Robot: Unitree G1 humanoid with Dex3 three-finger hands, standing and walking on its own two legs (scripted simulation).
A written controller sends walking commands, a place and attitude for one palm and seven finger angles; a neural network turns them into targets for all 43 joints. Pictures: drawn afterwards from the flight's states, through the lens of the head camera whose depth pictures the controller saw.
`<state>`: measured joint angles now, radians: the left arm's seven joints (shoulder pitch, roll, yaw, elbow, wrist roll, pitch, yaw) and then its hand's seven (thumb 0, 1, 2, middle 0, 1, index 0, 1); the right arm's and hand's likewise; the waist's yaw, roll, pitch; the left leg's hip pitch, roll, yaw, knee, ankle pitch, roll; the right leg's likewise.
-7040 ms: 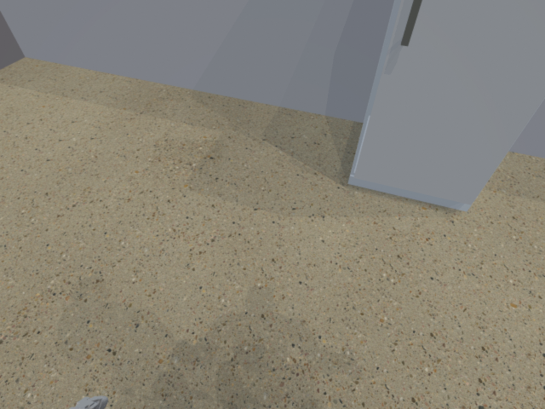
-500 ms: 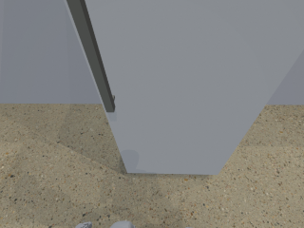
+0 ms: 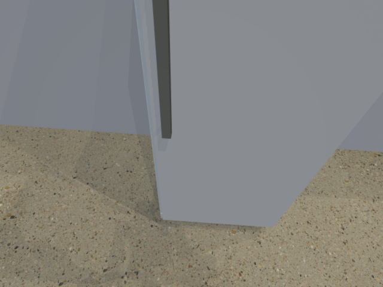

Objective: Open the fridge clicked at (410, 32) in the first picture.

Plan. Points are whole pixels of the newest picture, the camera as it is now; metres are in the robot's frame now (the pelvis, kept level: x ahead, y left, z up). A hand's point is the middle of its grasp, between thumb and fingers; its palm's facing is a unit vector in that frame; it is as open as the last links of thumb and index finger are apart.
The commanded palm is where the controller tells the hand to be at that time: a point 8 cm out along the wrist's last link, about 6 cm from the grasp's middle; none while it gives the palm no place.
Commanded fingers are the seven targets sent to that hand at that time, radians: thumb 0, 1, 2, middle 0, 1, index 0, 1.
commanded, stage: come to a stop and stand still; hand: left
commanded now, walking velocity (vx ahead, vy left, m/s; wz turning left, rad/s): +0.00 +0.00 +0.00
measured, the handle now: (164, 55) +0.51 +0.11 +0.23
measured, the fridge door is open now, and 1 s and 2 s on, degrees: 0 0 0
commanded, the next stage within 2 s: look again from close up in 1.12 s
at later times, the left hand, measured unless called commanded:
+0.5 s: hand out of the picture -0.05 +0.12 -0.18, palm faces +0.04 -0.99 -0.14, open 7.4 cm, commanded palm none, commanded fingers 0.00 0.90 0.90 -0.20 -0.30 -0.20 -0.30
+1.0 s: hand out of the picture -0.01 +0.17 -0.18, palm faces +0.04 -0.98 -0.21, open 7.4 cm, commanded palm none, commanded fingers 0.00 0.90 0.90 -0.20 -0.30 -0.20 -0.30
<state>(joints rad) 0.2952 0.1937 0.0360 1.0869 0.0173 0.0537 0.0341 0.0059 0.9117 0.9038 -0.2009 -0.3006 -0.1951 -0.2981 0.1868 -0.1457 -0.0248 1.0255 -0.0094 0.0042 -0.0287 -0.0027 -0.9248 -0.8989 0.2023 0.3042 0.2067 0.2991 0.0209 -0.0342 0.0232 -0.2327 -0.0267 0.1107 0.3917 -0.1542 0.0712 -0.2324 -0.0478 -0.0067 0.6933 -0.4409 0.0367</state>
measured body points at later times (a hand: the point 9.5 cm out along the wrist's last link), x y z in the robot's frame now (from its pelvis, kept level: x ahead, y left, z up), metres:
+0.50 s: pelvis -0.03 -0.02 +0.00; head -0.03 -0.02 +0.45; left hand -0.05 +0.18 -0.17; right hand -0.10 -0.23 -0.16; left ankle +0.04 +0.08 -0.74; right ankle -0.06 -0.14 -0.74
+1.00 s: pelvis -0.01 +0.00 -0.01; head -0.02 +0.00 +0.44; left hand -0.01 +0.23 -0.17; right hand +0.01 -0.23 -0.16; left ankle +0.04 +0.08 -0.74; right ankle -0.06 -0.14 -0.74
